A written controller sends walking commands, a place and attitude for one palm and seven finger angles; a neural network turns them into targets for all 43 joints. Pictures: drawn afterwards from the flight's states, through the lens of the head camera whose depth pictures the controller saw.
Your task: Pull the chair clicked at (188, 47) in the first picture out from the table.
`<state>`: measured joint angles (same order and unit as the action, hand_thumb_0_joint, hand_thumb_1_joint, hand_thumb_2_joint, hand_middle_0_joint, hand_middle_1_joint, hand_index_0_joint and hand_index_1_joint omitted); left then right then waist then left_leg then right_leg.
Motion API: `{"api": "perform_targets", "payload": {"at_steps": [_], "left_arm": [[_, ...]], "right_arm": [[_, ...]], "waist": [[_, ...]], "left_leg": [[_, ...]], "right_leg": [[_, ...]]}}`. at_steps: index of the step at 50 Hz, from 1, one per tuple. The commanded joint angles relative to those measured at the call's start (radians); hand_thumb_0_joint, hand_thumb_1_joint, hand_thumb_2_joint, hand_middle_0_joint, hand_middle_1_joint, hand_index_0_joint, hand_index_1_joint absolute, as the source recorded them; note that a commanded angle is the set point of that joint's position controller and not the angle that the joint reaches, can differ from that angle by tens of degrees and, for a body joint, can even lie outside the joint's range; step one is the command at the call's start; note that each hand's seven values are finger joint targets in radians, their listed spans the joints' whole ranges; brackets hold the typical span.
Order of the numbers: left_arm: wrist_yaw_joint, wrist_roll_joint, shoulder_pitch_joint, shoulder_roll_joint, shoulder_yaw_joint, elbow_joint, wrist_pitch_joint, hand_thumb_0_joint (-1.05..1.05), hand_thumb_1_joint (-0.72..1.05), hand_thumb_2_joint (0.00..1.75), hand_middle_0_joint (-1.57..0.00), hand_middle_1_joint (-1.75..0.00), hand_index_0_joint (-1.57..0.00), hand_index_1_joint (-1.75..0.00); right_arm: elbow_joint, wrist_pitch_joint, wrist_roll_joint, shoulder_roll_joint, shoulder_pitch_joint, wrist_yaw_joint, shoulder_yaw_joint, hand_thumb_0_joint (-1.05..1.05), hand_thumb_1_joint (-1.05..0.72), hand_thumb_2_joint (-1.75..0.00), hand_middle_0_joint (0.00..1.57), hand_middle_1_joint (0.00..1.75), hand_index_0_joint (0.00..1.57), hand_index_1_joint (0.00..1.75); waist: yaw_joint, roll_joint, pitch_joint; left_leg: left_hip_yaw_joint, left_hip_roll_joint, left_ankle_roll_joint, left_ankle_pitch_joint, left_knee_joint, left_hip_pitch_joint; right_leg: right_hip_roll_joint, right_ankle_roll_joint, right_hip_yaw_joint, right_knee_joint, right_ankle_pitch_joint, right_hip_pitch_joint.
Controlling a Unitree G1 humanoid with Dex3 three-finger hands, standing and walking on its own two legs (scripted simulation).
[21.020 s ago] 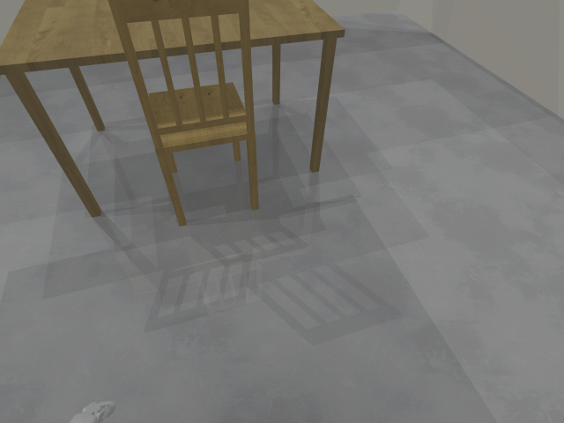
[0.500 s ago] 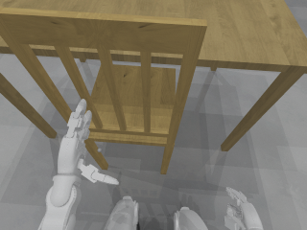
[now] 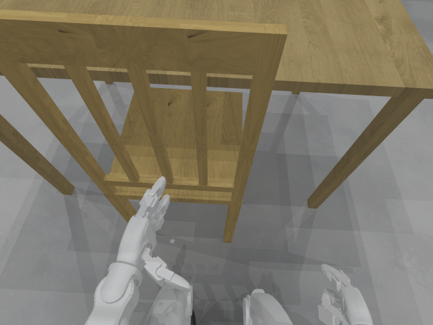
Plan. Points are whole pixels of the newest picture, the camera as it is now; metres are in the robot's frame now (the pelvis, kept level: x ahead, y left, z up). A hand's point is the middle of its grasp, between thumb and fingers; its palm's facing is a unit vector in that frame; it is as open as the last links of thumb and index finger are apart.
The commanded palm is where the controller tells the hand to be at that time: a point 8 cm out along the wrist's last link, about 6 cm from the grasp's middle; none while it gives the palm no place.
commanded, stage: aim the fingers beside a spindle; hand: left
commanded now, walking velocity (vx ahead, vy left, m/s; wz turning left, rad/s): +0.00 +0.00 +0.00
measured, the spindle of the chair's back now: (157, 139) +0.44 +0.12 +0.05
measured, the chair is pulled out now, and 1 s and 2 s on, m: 0.00 0.00 0.00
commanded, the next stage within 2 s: push the fingers through the gap in 1.76 s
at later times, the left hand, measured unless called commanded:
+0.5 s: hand (139, 214) +0.29 +0.13 +0.06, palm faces +0.00 -1.00 -0.07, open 17.0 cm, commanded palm +0.28 +0.18 +0.03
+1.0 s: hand (163, 228) +0.29 +0.10 -0.01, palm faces -0.15 -0.99 +0.04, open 17.0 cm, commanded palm +0.28 +0.16 +0.02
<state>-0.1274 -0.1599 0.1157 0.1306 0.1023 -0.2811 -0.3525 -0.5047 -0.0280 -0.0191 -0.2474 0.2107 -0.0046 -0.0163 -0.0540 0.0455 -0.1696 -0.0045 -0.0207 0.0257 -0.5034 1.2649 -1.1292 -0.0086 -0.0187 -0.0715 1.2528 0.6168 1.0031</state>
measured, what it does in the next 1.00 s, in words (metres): stands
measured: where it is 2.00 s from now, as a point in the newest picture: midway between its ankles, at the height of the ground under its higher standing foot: outside the picture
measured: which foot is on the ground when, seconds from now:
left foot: down 0.00-1.00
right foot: down 0.00-1.00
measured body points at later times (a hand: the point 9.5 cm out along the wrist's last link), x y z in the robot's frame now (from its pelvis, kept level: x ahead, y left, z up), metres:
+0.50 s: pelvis +0.00 +0.00 +0.00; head +0.10 +0.01 +0.44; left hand +0.28 +0.18 +0.07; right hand +0.17 -0.24 -0.10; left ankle +0.05 +0.10 -0.62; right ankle -0.01 -0.11 -0.62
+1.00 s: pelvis +0.00 +0.00 +0.00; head +0.10 +0.00 +0.44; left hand +0.29 +0.16 -0.01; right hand +0.17 -0.24 -0.11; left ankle +0.05 +0.10 -0.62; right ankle -0.01 -0.11 -0.62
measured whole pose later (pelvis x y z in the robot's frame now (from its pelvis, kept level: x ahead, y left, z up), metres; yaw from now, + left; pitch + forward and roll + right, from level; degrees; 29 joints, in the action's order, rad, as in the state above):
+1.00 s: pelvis +0.00 +0.00 +0.00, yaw +1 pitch +21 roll -3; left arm -0.12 -0.17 0.02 0.15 0.06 -0.34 -0.34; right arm -0.52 -0.02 -0.03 -0.25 0.19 0.01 -0.02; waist -0.04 0.06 -0.17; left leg -0.02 -0.01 0.03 -0.51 1.28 -1.14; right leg 0.00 -0.02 -0.08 1.26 0.62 1.01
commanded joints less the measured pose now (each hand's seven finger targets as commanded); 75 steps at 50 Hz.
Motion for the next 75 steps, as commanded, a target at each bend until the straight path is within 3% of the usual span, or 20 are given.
{"api": "perform_targets", "payload": {"at_steps": [1,5,8,11,14,17,19,25,29,35,40,45,48,51,54,57,60,64,70,75], "left_arm": [[0.159,0.021,-0.195,0.257,-0.243,0.626,-0.267,0.0,-0.5,0.3,-0.06,-0.08,-0.06,-0.08],[0.213,0.058,-0.098,0.169,-0.215,0.356,-0.242,0.0,-0.5,0.3,-0.06,-0.08,-0.06,-0.08],[0.084,0.066,-0.031,0.022,-0.056,0.023,-0.106,0.0,-0.5,0.3,-0.06,-0.08,-0.06,-0.08],[-0.062,-0.006,-0.049,-0.063,0.055,0.029,-0.003,0.0,-0.5,0.3,-0.06,-0.08,-0.06,-0.08],[-0.068,-0.043,-0.128,0.031,-0.029,0.227,-0.059,0.0,-0.5,0.3,-0.06,-0.08,-0.06,-0.08],[0.062,-0.032,-0.185,0.217,-0.201,0.639,-0.235,0.0,-0.5,0.3,-0.06,-0.08,-0.06,-0.08],[0.149,0.004,-0.144,0.306,-0.276,0.67,-0.26,0.0,-0.5,0.3,-0.06,-0.08,-0.06,-0.08],[0.104,0.082,-0.079,0.01,-0.039,0.048,-0.158,0.0,-0.5,0.3,-0.06,-0.08,-0.06,-0.08],[-0.065,0.002,-0.068,-0.09,0.086,0.034,-0.002,0.0,-0.5,0.3,-0.06,-0.08,-0.06,-0.08],[0.121,-0.01,-0.157,0.281,-0.266,0.689,-0.221,0.0,-0.5,0.3,-0.06,-0.08,-0.06,-0.08],[0.214,0.068,-0.108,0.138,-0.183,0.358,-0.237,0.0,-0.5,0.3,-0.06,-0.08,-0.06,-0.08],[-0.021,0.031,-0.106,-0.094,0.09,0.029,-0.052,0.0,-0.5,0.3,-0.06,-0.08,-0.06,-0.08],[-0.07,-0.01,-0.158,-0.04,0.057,0.123,-0.029,0.0,-0.5,0.3,-0.06,-0.08,-0.06,-0.08],[0.051,-0.003,-0.321,0.194,-0.157,0.536,-0.172,0.0,-0.5,0.3,-0.06,-0.08,-0.06,-0.08],[0.194,0.024,-0.161,0.328,-0.309,0.645,-0.232,0.0,-0.5,0.3,-0.06,-0.08,-0.06,-0.08],[0.24,0.049,-0.139,0.165,-0.216,0.407,-0.224,0.0,-0.5,0.3,-0.06,-0.08,-0.06,-0.08],[0.114,0.07,-0.047,0.022,-0.076,0.006,-0.106,0.0,-0.5,0.3,-0.06,-0.08,-0.06,-0.08],[-0.08,-0.007,-0.131,-0.11,0.109,0.025,0.0,0.0,-0.5,0.3,-0.06,-0.08,-0.06,-0.08],[0.105,-0.011,-0.256,0.276,-0.235,0.687,-0.247,0.0,-0.5,0.3,-0.06,-0.08,-0.06,-0.08],[0.232,0.06,-0.091,0.156,-0.203,0.384,-0.233,0.0,-0.5,0.3,-0.06,-0.08,-0.06,-0.08]], "right_arm": [[0.114,-0.072,0.025,-0.094,0.01,-0.019,0.059,0.0,-0.9,-0.9,0.2,0.3,0.2,0.3],[0.077,-0.052,0.029,-0.086,-0.021,0.009,0.052,0.0,-0.9,-0.9,0.2,0.3,0.2,0.3],[0.087,-0.02,0.006,-0.127,-0.021,0.027,0.054,0.0,-0.9,-0.9,0.2,0.3,0.2,0.3],[0.145,-0.019,-0.039,-0.151,-0.025,0.012,0.058,0.0,-0.9,-0.9,0.2,0.3,0.2,0.3],[0.155,-0.037,-0.017,-0.144,-0.018,-0.01,0.068,0.0,-0.9,-0.9,0.2,0.3,0.2,0.3],[0.135,-0.077,0.016,-0.102,0.003,-0.021,0.066,0.0,-0.9,-0.9,0.2,0.3,0.2,0.3],[0.108,-0.077,0.022,-0.1,0.022,-0.02,0.058,0.0,-0.9,-0.9,0.2,0.3,0.2,0.3],[0.061,-0.048,0.017,-0.119,-0.025,0.023,0.051,0.0,-0.9,-0.9,0.2,0.3,0.2,0.3],[0.148,-0.03,-0.035,-0.153,-0.025,0.011,0.058,0.0,-0.9,-0.9,0.2,0.3,0.2,0.3],[0.145,-0.061,0.021,-0.099,0.008,-0.019,0.063,0.0,-0.9,-0.9,0.2,0.3,0.2,0.3],[0.073,-0.051,0.028,-0.082,-0.025,0.008,0.049,0.0,-0.9,-0.9,0.2,0.3,0.2,0.3],[0.117,-0.034,-0.028,-0.146,-0.029,0.018,0.055,0.0,-0.9,-0.9,0.2,0.3,0.2,0.3],[0.145,-0.036,-0.025,-0.152,-0.015,-0.006,0.064,0.0,-0.9,-0.9,0.2,0.3,0.2,0.3],[0.142,-0.06,0.011,-0.124,-0.009,-0.022,0.068,0.0,-0.9,-0.9,0.2,0.3,0.2,0.3],[0.111,-0.062,0.021,-0.097,0.025,-0.017,0.054,0.0,-0.9,-0.9,0.2,0.3,0.2,0.3],[0.08,-0.044,0.025,-0.078,-0.023,0.004,0.046,0.0,-0.9,-0.9,0.2,0.3,0.2,0.3],[0.072,-0.018,0.012,-0.12,-0.02,0.028,0.049,0.0,-0.9,-0.9,0.2,0.3,0.2,0.3],[0.138,-0.025,-0.039,-0.151,-0.023,0.006,0.054,0.0,-0.9,-0.9,0.2,0.3,0.2,0.3],[0.117,-0.079,0.023,-0.112,0.02,-0.024,0.066,0.0,-0.9,-0.9,0.2,0.3,0.2,0.3],[0.068,-0.054,0.027,-0.078,-0.02,0.008,0.05,0.0,-0.9,-0.9,0.2,0.3,0.2,0.3]], "waist": [[0.062,0.14,-0.515],[0.016,0.043,-0.334],[-0.039,-0.104,-0.152],[-0.038,-0.149,-0.182],[-0.025,-0.121,-0.301],[0.058,0.085,-0.521],[0.055,0.12,-0.486],[-0.064,-0.074,-0.128],[-0.033,-0.106,-0.224],[0.085,0.095,-0.553],[-0.015,0.021,-0.252],[-0.061,-0.127,-0.152],[-0.045,-0.121,-0.272],[0.032,0.064,-0.522],[0.08,0.149,-0.532],[0.012,0.029,-0.33],[-0.053,-0.133,-0.139],[-0.062,-0.136,-0.177],[0.065,0.155,-0.584],[0.004,0.034,-0.313]], "left_leg": [[-0.06,-0.003,-0.014,0.423,-0.159,0.538],[-0.048,-0.004,-0.011,0.373,-0.135,0.392],[-0.036,0.004,-0.001,0.134,-0.139,0.213],[-0.037,0.017,0.013,0.102,-0.167,0.229],[-0.045,0.01,0.019,0.186,-0.127,0.26],[-0.043,0.004,0.002,0.411,-0.142,0.481],[-0.056,-0.004,-0.01,0.46,-0.164,0.525],[-0.053,-0.002,0.0,0.123,-0.122,0.229],[-0.054,0.014,0.012,0.102,-0.172,0.272],[-0.046,0.003,-0.006,0.449,-0.159,0.511],[-0.058,-0.007,-0.01,0.315,-0.132,0.355],[-0.055,0.009,0.01,0.048,-0.162,0.237],[-0.063,0.012,0.019,0.115,-0.145,0.268],[-0.059,0.001,0.007,0.331,-0.133,0.464],[-0.066,-0.005,-0.024,0.498,-0.175,0.565],[-0.051,-0.004,-0.012,0.385,-0.142,0.402],[-0.035,0.004,0.001,0.151,-0.126,0.199],[-0.047,0.016,0.018,0.103,-0.161,0.247],[-0.057,0.001,-0.007,0.456,-0.152,0.565],[-0.054,-0.007,-0.012,0.412,-0.139,0.412]], "right_leg": [[-0.003,-0.029,0.037,-0.147,-0.346,-0.093],[-0.01,-0.016,0.035,-0.151,-0.37,-0.081],[-0.013,-0.007,0.036,-0.209,-0.23,-0.042],[0.002,-0.006,0.071,-0.283,-0.198,-0.134],[0.007,-0.002,0.061,-0.228,-0.294,-0.143],[0.002,-0.021,0.048,-0.167,-0.406,-0.166],[-0.007,-0.026,0.036,-0.16,-0.393,-0.128],[-0.014,-0.008,0.024,-0.194,-0.184,0.034],[-0.002,-0.013,0.047,-0.256,-0.177,-0.097],[-0.004,-0.024,0.046,-0.16,-0.419,-0.172],[-0.017,-0.012,0.028,-0.158,-0.313,-0.028],[-0.007,-0.009,0.05,-0.26,-0.123,-0.044],[0.005,-0.005,0.048,-0.244,-0.188,-0.093],[0.003,-0.016,0.045,-0.169,-0.324,-0.111],[-0.008,-0.029,0.03,-0.147,-0.397,-0.121],[-0.014,-0.014,0.033,-0.158,-0.38,-0.09],[-0.017,-0.001,0.034,-0.208,-0.251,-0.043],[0.002,-0.006,0.067,-0.283,-0.19,-0.11],[-0.002,-0.025,0.044,-0.161,-0.396,-0.129],[-0.012,-0.013,0.029,-0.156,-0.394,-0.07]]}}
